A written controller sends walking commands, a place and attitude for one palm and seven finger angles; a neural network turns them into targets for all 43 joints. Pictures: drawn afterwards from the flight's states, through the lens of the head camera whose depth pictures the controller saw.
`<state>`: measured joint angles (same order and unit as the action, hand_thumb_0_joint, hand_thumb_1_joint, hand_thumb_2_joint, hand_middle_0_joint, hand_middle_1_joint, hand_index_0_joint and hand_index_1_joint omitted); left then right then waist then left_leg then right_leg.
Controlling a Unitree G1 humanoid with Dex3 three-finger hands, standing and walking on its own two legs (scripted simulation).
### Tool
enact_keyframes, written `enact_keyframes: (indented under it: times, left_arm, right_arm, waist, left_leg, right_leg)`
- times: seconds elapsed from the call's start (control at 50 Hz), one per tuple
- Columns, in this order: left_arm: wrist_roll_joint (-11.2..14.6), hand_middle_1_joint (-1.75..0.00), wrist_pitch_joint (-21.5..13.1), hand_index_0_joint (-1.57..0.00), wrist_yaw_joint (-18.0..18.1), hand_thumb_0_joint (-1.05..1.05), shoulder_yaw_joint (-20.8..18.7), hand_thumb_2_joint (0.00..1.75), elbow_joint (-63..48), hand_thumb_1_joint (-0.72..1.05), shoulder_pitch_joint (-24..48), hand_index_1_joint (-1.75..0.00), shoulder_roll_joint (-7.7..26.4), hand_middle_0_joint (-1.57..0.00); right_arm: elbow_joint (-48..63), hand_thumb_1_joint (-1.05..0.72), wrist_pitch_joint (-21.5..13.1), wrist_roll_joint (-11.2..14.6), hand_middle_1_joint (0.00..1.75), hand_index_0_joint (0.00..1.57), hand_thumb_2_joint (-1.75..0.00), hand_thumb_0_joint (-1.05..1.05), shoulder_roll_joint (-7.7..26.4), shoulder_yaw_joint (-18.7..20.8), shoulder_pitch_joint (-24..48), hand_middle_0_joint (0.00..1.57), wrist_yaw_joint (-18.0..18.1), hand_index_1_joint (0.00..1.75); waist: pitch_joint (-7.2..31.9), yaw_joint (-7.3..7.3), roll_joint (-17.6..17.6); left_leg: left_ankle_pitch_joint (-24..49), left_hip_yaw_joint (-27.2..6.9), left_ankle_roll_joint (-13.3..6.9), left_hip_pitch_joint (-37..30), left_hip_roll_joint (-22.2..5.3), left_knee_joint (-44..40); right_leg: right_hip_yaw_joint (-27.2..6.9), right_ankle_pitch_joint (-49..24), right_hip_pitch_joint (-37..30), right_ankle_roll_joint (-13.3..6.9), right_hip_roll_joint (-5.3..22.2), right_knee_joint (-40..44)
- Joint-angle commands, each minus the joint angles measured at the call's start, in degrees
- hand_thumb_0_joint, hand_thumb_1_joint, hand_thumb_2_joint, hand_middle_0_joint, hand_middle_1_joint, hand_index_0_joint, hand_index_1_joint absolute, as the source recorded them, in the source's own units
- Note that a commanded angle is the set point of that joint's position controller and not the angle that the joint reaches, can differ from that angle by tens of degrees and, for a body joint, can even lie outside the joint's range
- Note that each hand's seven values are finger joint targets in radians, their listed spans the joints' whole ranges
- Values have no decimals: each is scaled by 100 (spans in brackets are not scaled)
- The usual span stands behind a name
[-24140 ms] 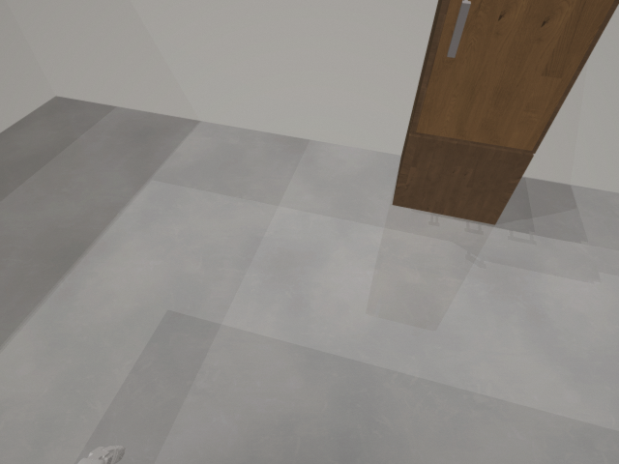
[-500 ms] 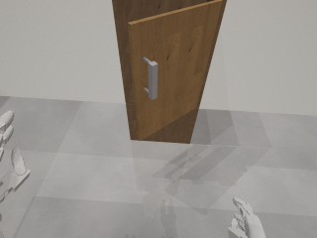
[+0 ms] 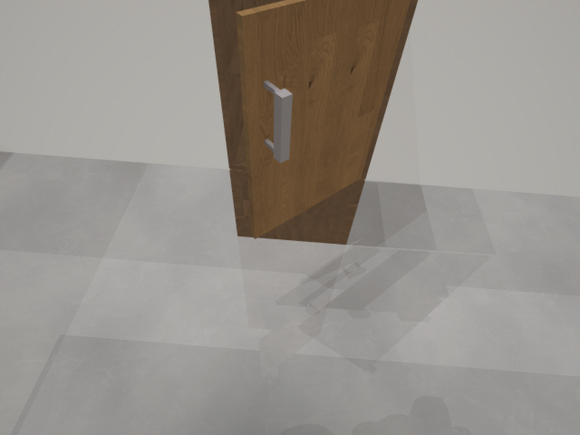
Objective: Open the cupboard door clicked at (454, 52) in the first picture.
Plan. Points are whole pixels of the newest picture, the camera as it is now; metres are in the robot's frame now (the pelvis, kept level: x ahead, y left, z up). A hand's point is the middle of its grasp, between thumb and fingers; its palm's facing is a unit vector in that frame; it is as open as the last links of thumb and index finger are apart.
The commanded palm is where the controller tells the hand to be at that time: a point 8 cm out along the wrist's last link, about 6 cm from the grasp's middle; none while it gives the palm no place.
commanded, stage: let the arm hang, fingers relaxed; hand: left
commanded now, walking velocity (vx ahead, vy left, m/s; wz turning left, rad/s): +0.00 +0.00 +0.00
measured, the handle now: (275, 122) +0.66 +0.06 +0.05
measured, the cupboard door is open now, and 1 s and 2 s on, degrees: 42 42 42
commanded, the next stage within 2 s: look to check the result in 0.74 s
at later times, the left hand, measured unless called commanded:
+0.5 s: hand out of the picture +0.03 +0.20 -0.16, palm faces +0.03 -0.96 -0.29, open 7.4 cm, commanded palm none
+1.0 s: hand out of the picture +0.07 +0.19 -0.16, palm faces +0.00 -0.96 -0.29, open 7.4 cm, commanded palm none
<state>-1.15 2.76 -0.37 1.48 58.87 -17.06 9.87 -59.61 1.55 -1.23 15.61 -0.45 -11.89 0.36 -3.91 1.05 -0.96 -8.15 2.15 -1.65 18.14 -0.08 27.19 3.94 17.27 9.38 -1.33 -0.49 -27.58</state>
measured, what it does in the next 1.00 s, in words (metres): stands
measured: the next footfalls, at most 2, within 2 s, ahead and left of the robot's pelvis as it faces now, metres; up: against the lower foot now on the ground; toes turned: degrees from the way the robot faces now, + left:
none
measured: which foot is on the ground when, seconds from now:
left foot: down 0.00-1.00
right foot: down 0.00-1.00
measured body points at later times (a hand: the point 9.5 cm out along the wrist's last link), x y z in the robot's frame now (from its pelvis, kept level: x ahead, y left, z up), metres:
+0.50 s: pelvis +0.01 -0.01 +0.00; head +0.01 -0.03 +0.45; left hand +0.02 +0.25 -0.14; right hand +0.04 -0.25 -0.16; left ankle +0.07 +0.10 -0.74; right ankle -0.02 -0.10 -0.74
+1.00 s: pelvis +0.03 -0.03 +0.01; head +0.04 -0.04 +0.46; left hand +0.07 +0.24 -0.14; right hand +0.07 -0.30 -0.15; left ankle +0.07 +0.10 -0.74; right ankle -0.02 -0.10 -0.74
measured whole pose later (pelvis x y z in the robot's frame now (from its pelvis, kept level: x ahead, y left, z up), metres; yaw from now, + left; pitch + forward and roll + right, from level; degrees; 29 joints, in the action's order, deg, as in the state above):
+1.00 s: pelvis +0.03 -0.03 +0.01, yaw +0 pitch -2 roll +0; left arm -0.6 -0.3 1.1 -1.2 65.1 -10.3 14.2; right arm -65.5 0.7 -0.9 15.3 0.3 -8.9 1.4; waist -3.8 0.8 1.1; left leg -7.8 1.3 0.6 11.5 -1.2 21.5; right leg 4.4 15.8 1.7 -3.1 -2.1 -19.5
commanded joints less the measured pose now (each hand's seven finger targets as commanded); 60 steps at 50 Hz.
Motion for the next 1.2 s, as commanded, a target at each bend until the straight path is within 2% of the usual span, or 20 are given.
enact_keyframes:
  times: [0.0, 0.08, 0.12, 0.16, 0.24, 0.3, 0.44, 0.58, 0.66, 0.7, 0.74, 0.82, 0.84, 0.86, 0.92, 1.18]
  left_arm:
    - [51, -30, -308, -20, 103, 0, -356, 90, 92, 90, -122, -30, 1172, -20]
    - [56, -30, -315, -20, 131, 0, -334, 90, 419, 90, -263, -30, 1006, -20]
    - [62, -30, -326, -20, 148, 0, -326, 90, 506, 90, -306, -30, 967, -20]
    - [60, -30, -327, -20, 162, 0, -333, 90, 560, 90, -316, -30, 964, -20]
    - [60, -30, -318, -20, 180, 0, -347, 90, 591, 90, -328, -30, 997, -20]
    - [58, -30, -326, -20, 190, 0, -346, 90, 573, 90, -230, -30, 1036, -20]
    - [50, -30, -344, -20, 195, 0, -382, 90, 460, 90, 35, -30, 1129, -20]
    - [59, -30, -414, -20, 199, 0, -410, 90, 351, 90, 329, -30, 1258, -20]
    - [60, -30, -415, -20, 199, 0, -424, 90, 320, 90, 487, -30, 1301, -20]
    - [66, -30, -419, -20, 194, 0, -427, 90, 317, 90, 535, -30, 1341, -20]
    - [59, -30, -429, -20, 194, 0, -444, 90, 318, 90, 548, -30, 1373, -20]
    - [73, -30, -433, -20, 191, 0, -434, 90, 346, 90, 598, -30, 1399, -20]
    - [64, -30, -441, -20, 198, 0, -456, 90, 332, 90, 591, -30, 1425, -20]
    - [69, -30, -434, -20, 199, 0, -439, 90, 343, 90, 632, -30, 1426, -20]
    - [74, -30, -421, -20, 197, 0, -427, 90, 374, 90, 613, -30, 1442, -20]
    - [81, -30, -421, -20, 202, 0, -404, 90, 408, 90, 599, -30, 1501, -20]
  right_arm:
    - [78, -90, -143, 19, 30, 20, -90, 0, 601, 186, 110, 20, 97, 30]
    - [-145, -90, -114, 35, 30, 20, -90, 0, 517, 215, -154, 20, 141, 30]
    - [-228, -90, -111, 36, 30, 20, -90, 0, 470, 223, -231, 20, 155, 30]
    - [-267, -90, -106, 41, 30, 20, -90, 0, 447, 240, -279, 20, 158, 30]
    - [-328, -90, -97, 40, 30, 20, -90, 0, 456, 258, -272, 20, 153, 30]
    - [-373, -90, -103, 27, 30, 20, -90, 0, 406, 252, -237, 20, 138, 30]
    - [-385, -90, -123, 15, 30, 20, -90, 0, 417, 243, -43, 20, 108, 30]
    - [-347, -90, -196, 6, 30, 20, -90, 0, 501, 225, 157, 20, 105, 30]
    - [-331, -90, -196, 9, 30, 20, -90, 0, 568, 226, 265, 20, 110, 30]
    - [-326, -90, -202, 4, 30, 20, -90, 0, 633, 220, 270, 20, 113, 30]
    - [-302, -90, -203, 17, 30, 20, -90, 0, 672, 229, 287, 20, 120, 30]
    - [-312, -90, -211, 8, 30, 20, -90, 0, 743, 221, 330, 20, 132, 30]
    - [-282, -90, -212, 24, 30, 20, -90, 0, 758, 234, 328, 20, 136, 30]
    - [-293, -90, -209, 21, 30, 20, -90, 0, 768, 232, 338, 20, 138, 30]
    - [-303, -90, -190, 24, 30, 20, -90, 0, 771, 223, 357, 20, 141, 30]
    - [-309, -90, -175, 34, 30, 20, -90, 0, 852, 222, 431, 20, 145, 30]
  waist:
    - [347, -67, 823]
    - [157, -28, 378]
    - [138, -19, 355]
    - [70, -23, 189]
    - [-62, -58, 163]
    - [-128, -54, -95]
    - [-160, -86, 70]
    - [159, -87, 83]
    - [68, -80, 189]
    - [193, -75, 240]
    - [248, -80, 80]
    - [347, -71, 194]
    - [410, -76, 46]
    - [343, -59, 95]
    - [232, -62, 99]
    - [295, -54, 17]
  left_leg:
    - [-576, -842, -37, -653, -537, -745]
    - [-484, -808, -56, -745, -550, -685]
    - [-307, -762, -58, -808, -546, -616]
    - [-224, -746, -64, -812, -558, -591]
    - [-330, -770, -82, -758, -569, -669]
    - [-159, -716, -73, -754, -549, -630]
    - [-37, -756, -61, -761, -569, -740]
    - [748, -694, -37, -899, -592, -674]
    - [790, -672, -13, -907, -601, -702]
    - [858, -681, -6, -967, -612, -718]
    - [854, -663, -7, -1019, -623, -704]
    - [1028, -642, 1, -1122, -634, -678]
    - [1068, -627, -9, -1171, -641, -663]
    - [1104, -620, -3, -1157, -645, -664]
    - [1005, -611, 6, -1151, -640, -689]
    - [994, -583, 2, -1290, -673, -703]
  right_leg:
    - [-696, 181, 399, -292, 643, 969]
    - [-631, 230, 517, -304, 659, 1102]
    - [-647, 153, 529, -306, 678, 1135]
    - [-587, 167, 545, -304, 686, 1147]
    - [-573, 313, 573, -305, 661, 1133]
    - [-579, 231, 548, -292, 715, 1174]
    - [-571, 114, 472, -253, 691, 1144]
    - [-594, -1012, -3, -186, 793, 1119]
    - [-597, -1133, -39, -178, 796, 1186]
    - [-610, -1198, -153, -188, 793, 1184]
    - [-591, -1223, -175, -171, 789, 1243]
    - [-616, -1540, -277, -163, 810, 1239]
    - [-588, -1647, -311, -145, 804, 1242]
    - [-577, -1707, -298, -145, 810, 1234]
    - [-588, -1633, -245, -129, 809, 1293]
    - [-630, -1700, -272, -89, 799, 1341]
